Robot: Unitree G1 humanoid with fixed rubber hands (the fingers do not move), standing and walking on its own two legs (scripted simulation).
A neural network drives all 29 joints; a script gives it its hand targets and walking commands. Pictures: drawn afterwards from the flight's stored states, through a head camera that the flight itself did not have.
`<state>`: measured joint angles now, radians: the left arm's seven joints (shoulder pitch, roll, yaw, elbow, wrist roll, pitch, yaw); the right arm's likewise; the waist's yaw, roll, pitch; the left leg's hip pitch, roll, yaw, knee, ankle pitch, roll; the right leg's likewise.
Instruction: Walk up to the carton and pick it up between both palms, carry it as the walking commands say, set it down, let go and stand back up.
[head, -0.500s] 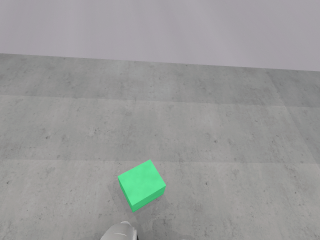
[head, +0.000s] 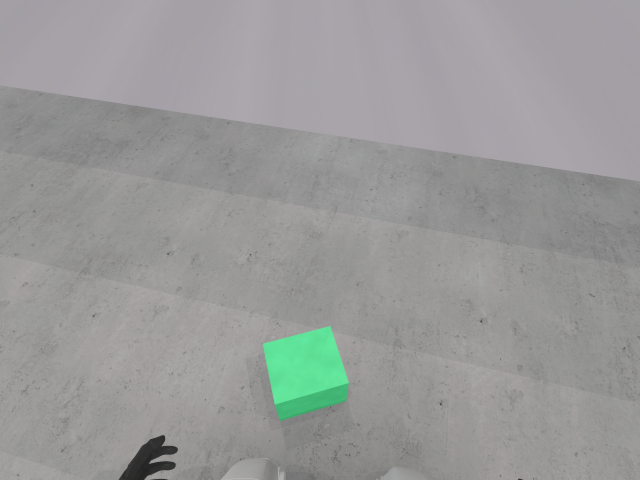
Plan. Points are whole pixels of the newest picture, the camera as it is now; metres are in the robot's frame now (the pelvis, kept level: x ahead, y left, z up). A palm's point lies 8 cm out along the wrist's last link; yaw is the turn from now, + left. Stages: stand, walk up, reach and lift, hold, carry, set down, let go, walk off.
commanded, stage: walk up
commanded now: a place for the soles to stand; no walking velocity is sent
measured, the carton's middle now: (305, 373) +0.49 +0.04 -0.67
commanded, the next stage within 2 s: none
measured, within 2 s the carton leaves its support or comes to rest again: neither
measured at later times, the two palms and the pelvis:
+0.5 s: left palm out of the picture -0.03 +0.22 -0.12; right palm out of the picture +0.13 -0.23 -0.11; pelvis +0.01 -0.02 +0.01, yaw +18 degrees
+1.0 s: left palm out of the picture -0.02 +0.24 -0.13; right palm (480, 446) +0.18 -0.22 -0.12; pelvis +0.06 +0.00 +0.01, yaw +25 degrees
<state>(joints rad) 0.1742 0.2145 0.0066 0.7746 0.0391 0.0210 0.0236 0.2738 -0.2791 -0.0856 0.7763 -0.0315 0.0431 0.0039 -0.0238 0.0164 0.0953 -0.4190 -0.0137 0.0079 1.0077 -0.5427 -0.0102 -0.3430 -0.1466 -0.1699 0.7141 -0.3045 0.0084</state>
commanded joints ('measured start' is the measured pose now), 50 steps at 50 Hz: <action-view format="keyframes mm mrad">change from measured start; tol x16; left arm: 1 19 214 60 -62 7 -12 13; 50 216 193 17 164 -7 -17 -4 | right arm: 1 77 -31 -3 -71 10 -29 20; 50 44 -51 75 126 22 -72 -41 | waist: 1 -5 -199 -89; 4 -45 208 -86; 10 61 110 -98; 12 53 -184 -95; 25 20 46 -27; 50 64 -28 -108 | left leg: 1 138 -8 38 -363 101 35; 5 256 279 -639 -731 44 256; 8 228 206 -397 -604 410 230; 11 -32 68 -219 -408 414 83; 13 -68 -16 -77 -262 94 22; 18 157 17 -169 -484 270 66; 26 -14 58 -343 -626 144 102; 36 -32 9 -235 -449 479 68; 42 84 89 -530 -569 575 155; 50 -74 -14 -263 -346 668 62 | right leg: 1 21 -229 218 -335 -265 -156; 4 -313 35 -9 151 -302 7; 6 -272 48 129 210 -317 -6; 11 250 -37 227 -277 152 -73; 13 122 -254 508 -469 -44 -164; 21 32 -41 130 -384 -288 -51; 45 180 36 37 -191 -1 -49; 50 418 -95 75 -258 312 -118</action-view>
